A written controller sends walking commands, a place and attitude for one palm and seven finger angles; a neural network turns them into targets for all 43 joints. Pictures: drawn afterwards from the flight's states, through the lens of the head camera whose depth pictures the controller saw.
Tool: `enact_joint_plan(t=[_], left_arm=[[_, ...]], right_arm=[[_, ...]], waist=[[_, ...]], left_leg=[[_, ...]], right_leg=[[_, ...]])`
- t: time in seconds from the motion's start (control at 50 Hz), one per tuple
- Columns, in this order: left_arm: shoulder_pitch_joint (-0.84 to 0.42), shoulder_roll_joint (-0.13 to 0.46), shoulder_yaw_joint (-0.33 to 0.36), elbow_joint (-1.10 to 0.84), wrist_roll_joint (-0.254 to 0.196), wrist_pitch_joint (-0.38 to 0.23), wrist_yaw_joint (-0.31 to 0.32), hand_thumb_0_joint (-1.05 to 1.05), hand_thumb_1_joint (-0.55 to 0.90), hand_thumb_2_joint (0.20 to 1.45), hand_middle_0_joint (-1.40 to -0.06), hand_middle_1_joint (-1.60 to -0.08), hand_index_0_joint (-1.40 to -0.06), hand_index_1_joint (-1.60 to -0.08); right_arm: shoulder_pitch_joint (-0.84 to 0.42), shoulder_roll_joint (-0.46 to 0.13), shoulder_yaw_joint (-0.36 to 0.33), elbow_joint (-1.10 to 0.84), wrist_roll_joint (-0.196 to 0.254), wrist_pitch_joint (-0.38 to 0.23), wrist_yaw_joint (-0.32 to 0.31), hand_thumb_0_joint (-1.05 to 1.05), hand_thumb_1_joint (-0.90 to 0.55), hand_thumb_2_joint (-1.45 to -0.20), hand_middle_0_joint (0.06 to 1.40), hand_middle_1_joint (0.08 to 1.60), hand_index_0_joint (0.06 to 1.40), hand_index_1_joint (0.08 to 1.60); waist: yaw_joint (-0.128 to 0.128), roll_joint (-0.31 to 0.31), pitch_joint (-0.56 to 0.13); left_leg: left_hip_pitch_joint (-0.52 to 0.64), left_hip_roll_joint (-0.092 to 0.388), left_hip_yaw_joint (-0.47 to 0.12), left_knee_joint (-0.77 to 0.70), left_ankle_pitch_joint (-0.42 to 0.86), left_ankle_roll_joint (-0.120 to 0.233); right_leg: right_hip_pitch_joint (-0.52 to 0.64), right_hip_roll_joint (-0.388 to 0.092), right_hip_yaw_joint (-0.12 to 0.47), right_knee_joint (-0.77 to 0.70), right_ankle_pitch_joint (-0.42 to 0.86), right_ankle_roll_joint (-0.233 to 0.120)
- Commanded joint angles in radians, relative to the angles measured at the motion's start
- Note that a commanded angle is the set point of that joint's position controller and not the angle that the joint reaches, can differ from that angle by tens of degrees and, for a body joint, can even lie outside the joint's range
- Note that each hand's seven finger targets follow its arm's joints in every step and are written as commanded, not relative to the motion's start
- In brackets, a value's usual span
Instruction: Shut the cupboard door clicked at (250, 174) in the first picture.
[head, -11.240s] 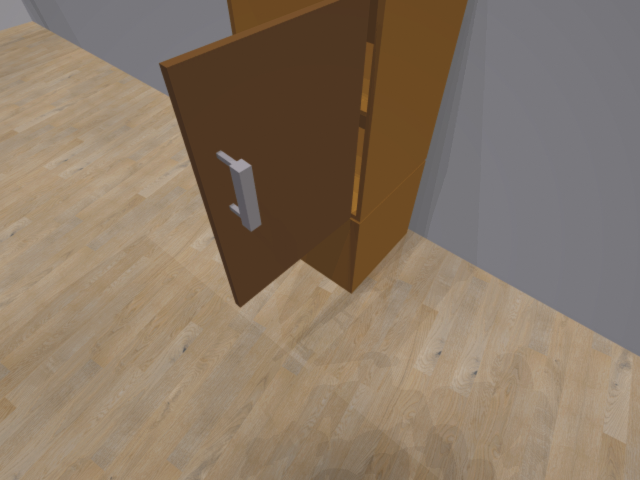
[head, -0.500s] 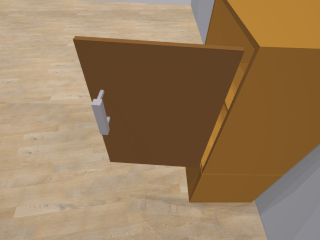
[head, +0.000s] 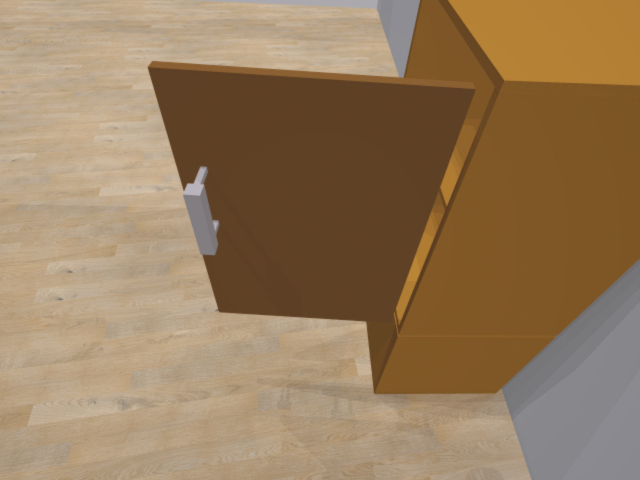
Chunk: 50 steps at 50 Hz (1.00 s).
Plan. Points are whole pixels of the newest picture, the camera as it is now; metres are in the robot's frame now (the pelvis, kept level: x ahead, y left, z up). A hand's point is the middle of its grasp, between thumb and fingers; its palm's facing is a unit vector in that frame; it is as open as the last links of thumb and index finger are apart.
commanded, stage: come to a stop and stand still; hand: left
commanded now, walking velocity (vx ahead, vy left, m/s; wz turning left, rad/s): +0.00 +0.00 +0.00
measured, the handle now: (205, 211) +0.49 +0.22 +0.03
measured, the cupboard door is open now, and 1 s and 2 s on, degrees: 86 86 86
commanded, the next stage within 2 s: look again from close up in 0.46 s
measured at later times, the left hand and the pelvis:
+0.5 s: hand out of the picture -0.04 +0.18 -0.18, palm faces +0.02 -0.98 -0.21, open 7.3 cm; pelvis -0.01 +0.01 +0.00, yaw +2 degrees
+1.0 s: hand out of the picture +0.06 +0.16 -0.17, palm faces +0.01 -0.98 -0.22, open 7.3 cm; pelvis +0.02 -0.02 +0.00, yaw +1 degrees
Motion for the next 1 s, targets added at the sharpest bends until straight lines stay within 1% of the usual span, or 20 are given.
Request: enact_joint_plan(t=[0.0,0.06,0.12,0.18,0.26,0.28,0.3,0.32,0.34,0.36,0.38,0.42,0.46,0.52,0.54,0.56,0.64,0.7,0.92,0.98], left_arm=[[0.074,0.094,0.014,-0.017,0.007,-0.010,0.000,0.000,0.900,0.900,-0.200,-0.300,-0.200,-0.300],[0.083,0.094,0.011,-0.007,0.008,-0.013,-0.001,0.000,0.900,0.900,-0.200,-0.300,-0.200,-0.300],[0.095,0.091,0.009,0.007,0.007,-0.019,-0.002,0.000,0.900,0.900,-0.200,-0.300,-0.200,-0.300],[0.106,0.086,0.006,0.022,0.007,-0.022,-0.001,0.000,0.900,0.900,-0.200,-0.300,-0.200,-0.300],[0.131,0.079,0.004,0.038,0.006,-0.025,-0.001,0.000,0.900,0.900,-0.200,-0.300,-0.200,-0.300],[0.135,0.076,0.003,0.044,0.006,-0.027,0.000,0.000,0.900,0.900,-0.200,-0.300,-0.200,-0.300],[0.156,0.087,-0.013,0.065,0.019,-0.042,0.031,0.000,0.900,0.900,-0.200,-0.300,-0.200,-0.300],[0.131,0.121,-0.005,0.024,0.003,-0.041,0.020,0.000,0.900,0.900,-0.200,-0.300,-0.200,-0.300],[0.110,0.130,-0.002,0.010,0.007,-0.045,0.011,0.000,0.900,0.900,-0.200,-0.300,-0.200,-0.300],[0.117,0.120,0.000,0.006,0.008,-0.039,0.003,0.000,0.900,0.900,-0.200,-0.300,-0.200,-0.300],[0.131,0.100,-0.004,0.010,0.008,-0.035,-0.002,0.000,0.900,0.900,-0.200,-0.300,-0.200,-0.300],[0.152,0.073,-0.012,0.016,0.007,-0.036,-0.005,0.000,0.900,0.900,-0.200,-0.300,-0.200,-0.300],[0.146,0.070,-0.011,0.017,0.006,-0.039,-0.007,0.000,0.900,0.900,-0.200,-0.300,-0.200,-0.300],[0.141,0.073,-0.012,0.018,0.004,-0.041,-0.006,0.000,0.900,0.900,-0.200,-0.300,-0.200,-0.300],[0.131,0.084,-0.010,0.015,0.004,-0.043,-0.007,0.000,0.900,0.900,-0.200,-0.300,-0.200,-0.300],[0.128,0.086,-0.008,0.015,0.003,-0.045,-0.006,0.000,0.900,0.900,-0.200,-0.300,-0.200,-0.300],[0.113,0.103,-0.005,0.011,0.000,-0.048,-0.006,0.000,0.900,0.900,-0.200,-0.300,-0.200,-0.300],[0.099,0.114,-0.003,0.012,-0.002,-0.047,-0.006,0.000,0.900,0.900,-0.200,-0.300,-0.200,-0.300],[0.046,0.140,0.003,0.008,-0.004,-0.043,-0.007,0.000,0.900,0.900,-0.200,-0.300,-0.200,-0.300],[0.033,0.141,0.004,0.005,-0.004,-0.042,-0.006,0.000,0.900,0.900,-0.200,-0.300,-0.200,-0.300]], right_arm=[[0.043,-0.124,-0.019,-0.023,-0.005,-0.018,-0.004,0.000,-0.900,-0.900,0.200,0.300,0.200,0.300],[0.054,-0.128,-0.019,-0.014,-0.004,-0.020,-0.003,0.000,-0.900,-0.900,0.200,0.300,0.200,0.300],[0.064,-0.129,-0.018,-0.005,-0.003,-0.026,-0.004,0.000,-0.900,-0.900,0.200,0.300,0.200,0.300],[0.077,-0.124,-0.015,0.008,-0.001,-0.026,-0.005,0.000,-0.900,-0.900,0.200,0.300,0.200,0.300],[0.095,-0.118,-0.013,0.021,0.001,-0.030,-0.008,0.000,-0.900,-0.900,0.200,0.300,0.200,0.300],[0.097,-0.117,-0.012,0.024,0.001,-0.030,-0.009,0.000,-0.900,-0.900,0.200,0.300,0.200,0.300],[0.039,-0.132,0.010,-0.062,0.002,-0.046,-0.001,0.000,-0.900,-0.900,0.200,0.300,0.200,0.300],[0.083,-0.093,0.012,-0.084,-0.007,-0.034,0.005,0.000,-0.900,-0.900,0.200,0.300,0.200,0.300],[0.093,-0.109,0.015,-0.090,-0.021,-0.031,0.010,0.000,-0.900,-0.900,0.200,0.300,0.200,0.300],[0.110,-0.115,0.011,-0.106,-0.018,-0.032,0.008,0.000,-0.900,-0.900,0.200,0.300,0.200,0.300],[0.105,-0.123,0.010,-0.114,-0.016,-0.033,0.005,0.000,-0.900,-0.900,0.200,0.300,0.200,0.300],[0.103,-0.130,0.009,-0.126,-0.011,-0.034,0.002,0.000,-0.900,-0.900,0.200,0.300,0.200,0.300],[0.110,-0.130,0.012,-0.129,-0.011,-0.040,0.001,0.000,-0.900,-0.900,0.200,0.300,0.200,0.300],[0.116,-0.132,0.012,-0.117,-0.008,-0.041,0.000,0.000,-0.900,-0.900,0.200,0.300,0.200,0.300],[0.118,-0.129,0.014,-0.112,-0.009,-0.044,0.000,0.000,-0.900,-0.900,0.200,0.300,0.200,0.300],[0.116,-0.134,0.015,-0.106,-0.008,-0.046,0.000,0.000,-0.900,-0.900,0.200,0.300,0.200,0.300],[0.113,-0.137,0.018,-0.088,-0.008,-0.054,-0.003,0.000,-0.900,-0.900,0.200,0.300,0.200,0.300],[0.094,-0.147,0.020,-0.079,-0.008,-0.054,-0.006,0.000,-0.900,-0.900,0.200,0.300,0.200,0.300],[0.052,-0.150,0.021,-0.047,-0.009,-0.051,-0.010,0.000,-0.900,-0.900,0.200,0.300,0.200,0.300],[0.049,-0.151,0.022,-0.039,-0.009,-0.049,-0.011,0.000,-0.900,-0.900,0.200,0.300,0.200,0.300]], waist=[[0.008,0.031,0.038],[0.006,0.038,0.032],[0.004,0.035,0.021],[0.002,0.017,0.039],[0.002,0.024,0.034],[0.001,0.023,0.032],[0.019,0.060,0.056],[-0.009,0.068,0.001],[-0.009,0.125,0.010],[-0.013,0.134,0.004],[-0.006,0.141,0.008],[0.006,0.074,0.016],[0.007,0.040,0.024],[0.003,0.002,0.043],[0.001,-0.001,0.045],[0.001,-0.026,0.038],[-0.001,-0.009,0.005],[0.001,0.001,-0.002],[0.007,0.024,-0.037],[0.006,0.021,-0.027]], left_leg=[[-0.055,0.136,-0.176,-0.193,-0.044,-0.017],[-0.061,0.137,-0.186,-0.218,-0.087,-0.018],[-0.038,0.135,-0.183,-0.219,-0.053,-0.019],[-0.044,0.134,-0.180,-0.226,-0.071,-0.021],[-0.032,0.133,-0.177,-0.228,-0.054,-0.020],[-0.020,0.132,-0.171,-0.220,-0.029,-0.021],[-0.083,0.142,-0.106,-0.032,0.173,-0.046],[-0.072,0.093,-0.123,-0.081,-0.078,-0.051],[-0.091,0.085,-0.131,-0.072,-0.106,-0.043],[-0.126,0.105,-0.166,-0.111,-0.171,-0.027],[-0.149,0.116,-0.197,-0.138,-0.202,-0.014],[-0.169,0.131,-0.221,-0.169,-0.208,0.001],[-0.160,0.129,-0.216,-0.171,-0.146,0.003],[-0.126,0.121,-0.199,-0.166,-0.122,0.002],[-0.119,0.117,-0.189,-0.158,-0.072,0.002],[-0.101,0.114,-0.178,-0.145,-0.028,0.000],[-0.035,0.113,-0.147,-0.118,0.105,-0.003],[-0.014,0.115,-0.136,-0.109,0.156,-0.008],[0.032,0.125,-0.118,-0.101,0.251,-0.022],[0.028,0.126,-0.116,-0.105,0.250,-0.025]], right_leg=[[-0.033,-0.068,0.058,-0.092,0.021,-0.048],[-0.022,-0.066,0.050,-0.098,0.018,-0.045],[-0.022,-0.072,0.049,-0.102,0.043,-0.046],[-0.028,-0.071,0.050,-0.115,0.030,-0.044],[-0.021,-0.074,0.046,-0.118,0.048,-0.045],[-0.024,-0.075,0.049,-0.119,0.060,-0.046],[-0.034,-0.096,0.028,-0.075,0.144,-0.048],[-0.059,-0.096,0.052,-0.074,-0.141,-0.071],[-0.088,-0.078,0.043,-0.053,-0.168,-0.079],[-0.087,-0.060,0.025,-0.026,-0.194,-0.078],[-0.077,-0.043,0.007,-0.001,-0.159,-0.075],[-0.051,-0.033,0.000,0.012,-0.102,-0.073],[-0.044,-0.038,0.008,0.010,-0.058,-0.073],[-0.066,-0.052,0.031,-0.022,-0.050,-0.071],[-0.060,-0.056,0.032,-0.026,-0.022,-0.073],[-0.060,-0.061,0.041,-0.031,-0.006,-0.071],[-0.044,-0.069,0.048,-0.039,0.065,-0.069],[-0.030,-0.074,0.056,-0.040,0.107,-0.067],[0.028,-0.084,0.056,-0.053,0.224,-0.067],[0.036,-0.084,0.057,-0.058,0.237,-0.068]])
